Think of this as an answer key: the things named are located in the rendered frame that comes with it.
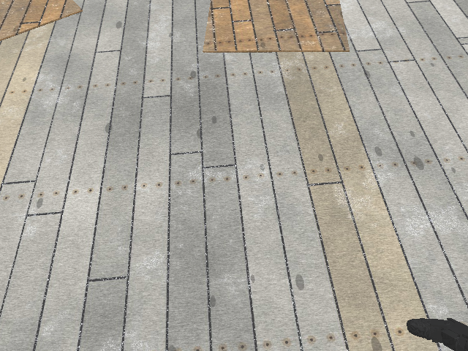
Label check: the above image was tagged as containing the right robot hand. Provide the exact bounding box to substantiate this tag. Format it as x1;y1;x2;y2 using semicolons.
407;318;468;351

